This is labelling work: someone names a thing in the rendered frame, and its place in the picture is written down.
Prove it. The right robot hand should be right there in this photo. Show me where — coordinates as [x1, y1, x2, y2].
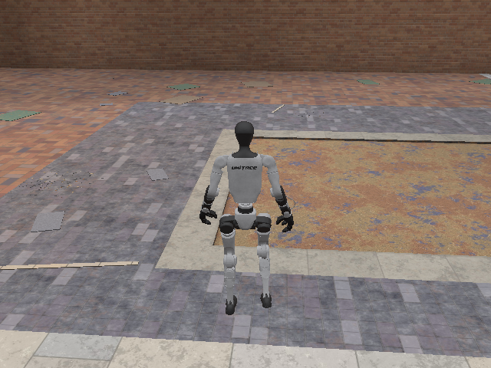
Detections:
[276, 215, 294, 232]

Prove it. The robot right upper arm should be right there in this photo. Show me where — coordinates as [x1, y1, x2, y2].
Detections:
[261, 154, 282, 197]

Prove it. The humanoid robot head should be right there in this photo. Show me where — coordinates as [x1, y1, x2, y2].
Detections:
[232, 121, 258, 158]

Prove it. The right robot thigh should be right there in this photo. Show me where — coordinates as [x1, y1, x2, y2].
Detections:
[255, 213, 272, 258]

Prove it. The robot left forearm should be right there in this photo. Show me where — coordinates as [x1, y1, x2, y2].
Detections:
[201, 185, 215, 213]

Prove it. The robot right forearm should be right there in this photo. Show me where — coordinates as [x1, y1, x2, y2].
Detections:
[275, 186, 292, 218]

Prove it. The left robot hand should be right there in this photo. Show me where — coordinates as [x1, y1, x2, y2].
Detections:
[199, 210, 217, 225]

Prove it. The robot left upper arm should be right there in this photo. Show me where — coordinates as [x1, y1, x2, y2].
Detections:
[207, 155, 229, 197]

